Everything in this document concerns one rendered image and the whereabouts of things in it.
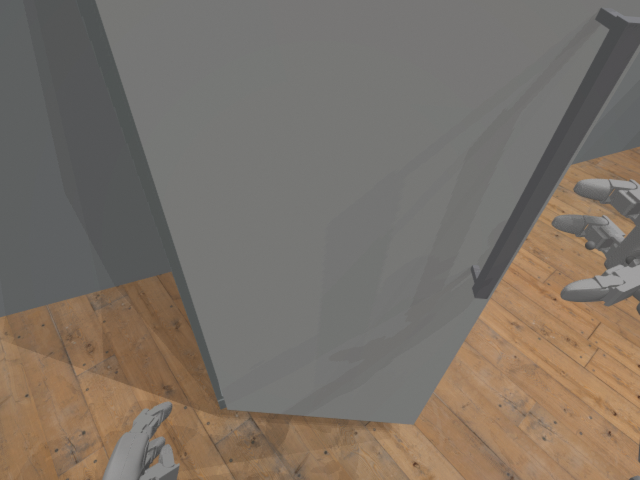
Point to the robot left hand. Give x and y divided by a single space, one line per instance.
133 453

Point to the fridge door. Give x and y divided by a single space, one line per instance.
330 170

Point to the robot right hand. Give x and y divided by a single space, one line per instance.
621 280

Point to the handle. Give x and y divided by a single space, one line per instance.
608 65

